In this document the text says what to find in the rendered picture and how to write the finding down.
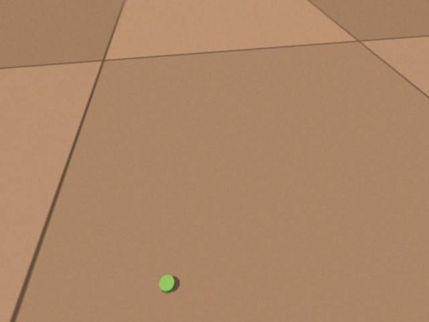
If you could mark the tin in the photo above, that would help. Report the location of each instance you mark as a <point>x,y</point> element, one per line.
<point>167,284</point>

